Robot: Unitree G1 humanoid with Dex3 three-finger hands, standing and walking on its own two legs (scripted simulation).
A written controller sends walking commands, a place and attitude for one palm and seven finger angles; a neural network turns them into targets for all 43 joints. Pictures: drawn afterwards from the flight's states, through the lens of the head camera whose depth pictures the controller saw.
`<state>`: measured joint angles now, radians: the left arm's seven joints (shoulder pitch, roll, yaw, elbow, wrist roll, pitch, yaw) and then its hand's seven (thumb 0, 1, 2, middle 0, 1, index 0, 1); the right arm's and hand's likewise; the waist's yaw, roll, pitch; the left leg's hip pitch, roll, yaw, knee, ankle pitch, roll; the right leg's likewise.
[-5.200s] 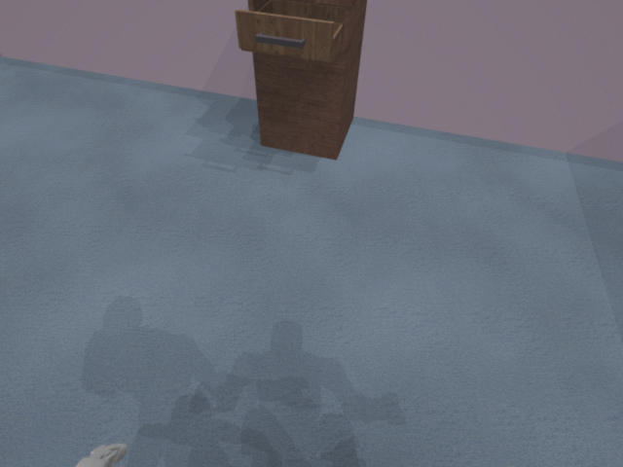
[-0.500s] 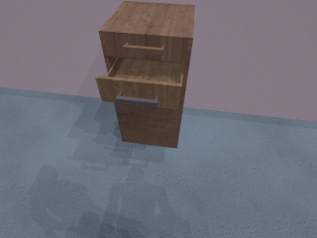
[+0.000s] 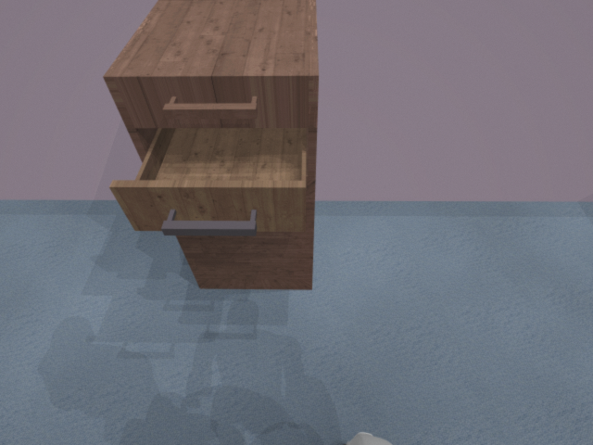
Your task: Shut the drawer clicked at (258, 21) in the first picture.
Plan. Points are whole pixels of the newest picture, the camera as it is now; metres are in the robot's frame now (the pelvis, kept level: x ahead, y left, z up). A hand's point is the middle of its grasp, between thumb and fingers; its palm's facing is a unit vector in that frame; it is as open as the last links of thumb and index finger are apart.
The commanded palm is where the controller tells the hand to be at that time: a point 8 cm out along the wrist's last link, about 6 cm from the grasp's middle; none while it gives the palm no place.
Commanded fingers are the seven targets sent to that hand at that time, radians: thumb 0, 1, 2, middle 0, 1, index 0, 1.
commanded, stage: take the last steps up to it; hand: left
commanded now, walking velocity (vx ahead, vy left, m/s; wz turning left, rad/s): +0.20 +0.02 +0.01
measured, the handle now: (211, 220) +0.54 +0.19 -0.09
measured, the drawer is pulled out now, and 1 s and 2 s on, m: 0.19 0.19 0.19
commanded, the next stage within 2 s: come to a stop and stand still in 0.14 s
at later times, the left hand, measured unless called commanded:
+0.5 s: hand out of the picture +0.12 +0.17 -0.18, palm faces +0.11 -0.98 -0.17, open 7.3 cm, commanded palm none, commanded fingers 0.00 0.90 0.90 -0.20 -0.30 -0.20 -0.30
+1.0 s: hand out of the picture +0.09 +0.12 -0.15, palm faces +0.05 -0.97 -0.25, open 7.4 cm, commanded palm none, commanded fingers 0.00 0.90 0.90 -0.20 -0.30 -0.20 -0.30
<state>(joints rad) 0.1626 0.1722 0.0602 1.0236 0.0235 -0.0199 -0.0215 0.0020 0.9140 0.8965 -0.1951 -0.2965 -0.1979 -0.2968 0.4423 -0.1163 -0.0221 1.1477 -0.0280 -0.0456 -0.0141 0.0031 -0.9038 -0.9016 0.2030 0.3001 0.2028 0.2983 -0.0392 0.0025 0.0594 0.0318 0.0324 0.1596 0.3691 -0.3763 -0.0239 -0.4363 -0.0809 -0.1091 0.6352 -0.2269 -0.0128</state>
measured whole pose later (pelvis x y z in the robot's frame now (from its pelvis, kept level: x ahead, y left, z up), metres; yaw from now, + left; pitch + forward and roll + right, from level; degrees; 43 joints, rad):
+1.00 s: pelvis +0.06 -0.06 +0.01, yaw +1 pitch -1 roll +2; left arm 0.25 0.15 0.02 1.04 0.02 0.02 0.03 0.00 0.91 0.90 -0.20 -0.30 -0.20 -0.30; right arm 0.23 -0.20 -0.06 1.07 -0.01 0.06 -0.02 0.00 -0.91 -0.90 0.20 0.30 0.20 0.30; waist -0.01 0.03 0.02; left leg -0.33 0.03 0.02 0.77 -0.40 -0.02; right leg -0.20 0.00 -0.06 0.49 -0.27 -0.06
